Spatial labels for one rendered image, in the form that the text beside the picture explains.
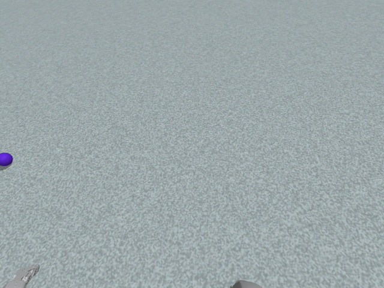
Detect left robot hand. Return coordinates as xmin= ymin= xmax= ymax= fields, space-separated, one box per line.
xmin=3 ymin=264 xmax=40 ymax=288

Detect ball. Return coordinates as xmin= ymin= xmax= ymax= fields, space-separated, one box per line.
xmin=0 ymin=152 xmax=13 ymax=166

